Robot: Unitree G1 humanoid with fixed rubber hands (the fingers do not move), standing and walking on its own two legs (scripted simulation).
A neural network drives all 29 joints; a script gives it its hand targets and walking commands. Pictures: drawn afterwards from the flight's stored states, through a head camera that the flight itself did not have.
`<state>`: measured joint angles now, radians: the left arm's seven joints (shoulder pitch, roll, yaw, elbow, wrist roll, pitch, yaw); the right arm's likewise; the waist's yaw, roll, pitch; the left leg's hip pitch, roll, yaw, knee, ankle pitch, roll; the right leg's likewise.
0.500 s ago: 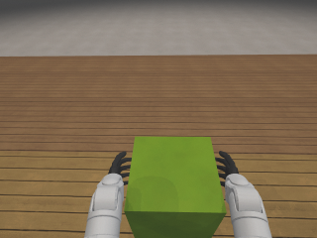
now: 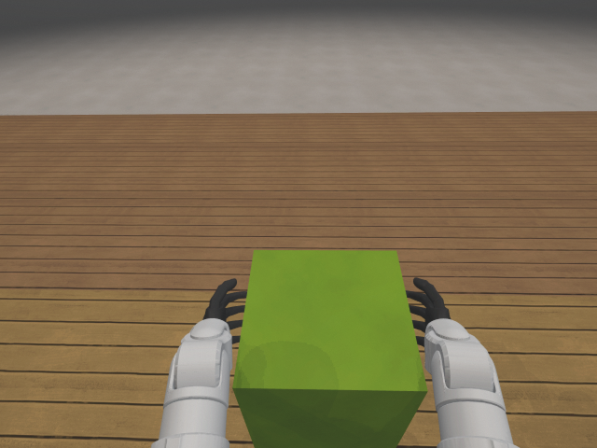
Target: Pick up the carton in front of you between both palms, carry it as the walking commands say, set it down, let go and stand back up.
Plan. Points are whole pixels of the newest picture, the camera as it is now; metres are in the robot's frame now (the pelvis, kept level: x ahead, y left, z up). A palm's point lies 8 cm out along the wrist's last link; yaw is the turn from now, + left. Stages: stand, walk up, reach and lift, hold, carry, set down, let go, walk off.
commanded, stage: hold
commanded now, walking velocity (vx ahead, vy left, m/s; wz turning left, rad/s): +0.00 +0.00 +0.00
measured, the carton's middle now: (324, 354) +0.30 +0.00 -0.03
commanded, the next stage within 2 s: carry in 0.76 s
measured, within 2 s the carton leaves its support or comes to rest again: neither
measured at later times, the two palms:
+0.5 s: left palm (217, 327) +0.29 +0.15 +0.05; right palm (436, 328) +0.29 -0.15 +0.05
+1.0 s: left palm (230, 302) +0.32 +0.13 +0.07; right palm (443, 305) +0.32 -0.17 +0.06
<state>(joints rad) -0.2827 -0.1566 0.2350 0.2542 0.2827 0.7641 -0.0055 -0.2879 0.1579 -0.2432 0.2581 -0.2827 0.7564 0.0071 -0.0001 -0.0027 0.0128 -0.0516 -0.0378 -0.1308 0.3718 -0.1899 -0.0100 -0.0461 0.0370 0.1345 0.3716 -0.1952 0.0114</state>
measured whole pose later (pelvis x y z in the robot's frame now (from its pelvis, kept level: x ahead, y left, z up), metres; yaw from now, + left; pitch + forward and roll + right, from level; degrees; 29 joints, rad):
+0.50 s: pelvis +0.01 +0.00 +0.00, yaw +0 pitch -7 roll +0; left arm -0.27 -0.15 0.22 0.24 0.28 0.77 0.00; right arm -0.28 0.16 -0.23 0.25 -0.28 0.76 0.01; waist 0.00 0.00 0.01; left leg -0.04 -0.04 -0.12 0.36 -0.19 -0.01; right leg -0.04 0.03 0.13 0.36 -0.19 0.01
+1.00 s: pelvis +0.04 -0.01 -0.01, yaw +0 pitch +2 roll +0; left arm -0.19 -0.14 0.15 0.00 0.17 0.90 0.04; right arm -0.19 0.13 -0.14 -0.02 -0.18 0.90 -0.05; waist 0.00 0.02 -0.15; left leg -0.27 0.04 -0.03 0.58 -0.38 -0.02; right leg -0.24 -0.01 -0.02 0.52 -0.30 0.00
